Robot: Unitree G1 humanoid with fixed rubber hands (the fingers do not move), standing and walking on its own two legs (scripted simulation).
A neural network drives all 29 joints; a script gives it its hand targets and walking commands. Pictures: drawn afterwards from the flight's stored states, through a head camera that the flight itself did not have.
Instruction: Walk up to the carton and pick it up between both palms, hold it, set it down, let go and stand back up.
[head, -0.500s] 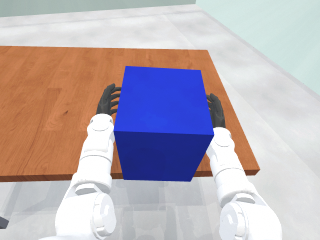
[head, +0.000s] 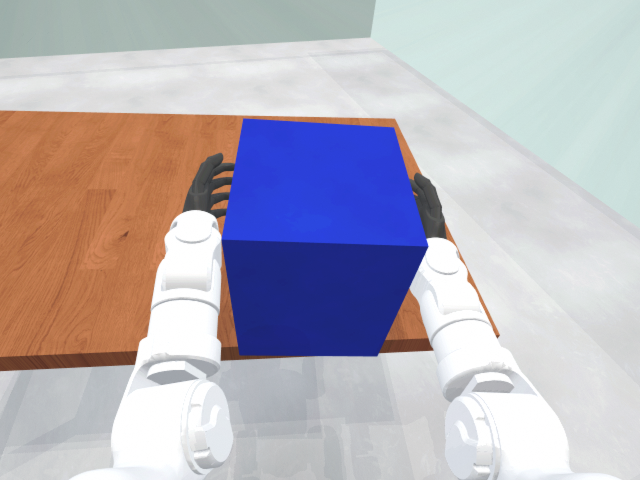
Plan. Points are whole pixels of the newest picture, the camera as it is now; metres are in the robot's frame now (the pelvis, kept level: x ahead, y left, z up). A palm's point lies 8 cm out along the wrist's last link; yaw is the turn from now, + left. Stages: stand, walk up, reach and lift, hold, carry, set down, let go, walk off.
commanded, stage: reach and lift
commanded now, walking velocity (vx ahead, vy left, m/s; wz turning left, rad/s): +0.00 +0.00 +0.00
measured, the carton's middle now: (314, 244) +0.40 +0.00 +0.10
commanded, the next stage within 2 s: hold in 1.78 s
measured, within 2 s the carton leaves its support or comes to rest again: neither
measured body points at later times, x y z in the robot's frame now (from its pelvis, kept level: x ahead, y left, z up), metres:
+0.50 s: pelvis -0.01 +0.00 +0.00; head -0.05 +0.03 +0.45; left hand +0.40 +0.14 +0.20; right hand +0.38 -0.15 +0.18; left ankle +0.01 +0.12 -0.75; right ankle +0.00 -0.12 -0.75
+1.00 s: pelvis -0.02 +0.00 +0.00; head -0.07 +0.03 +0.44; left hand +0.38 +0.15 +0.23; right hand +0.37 -0.15 +0.21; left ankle +0.01 +0.12 -0.75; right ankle +0.00 -0.12 -0.75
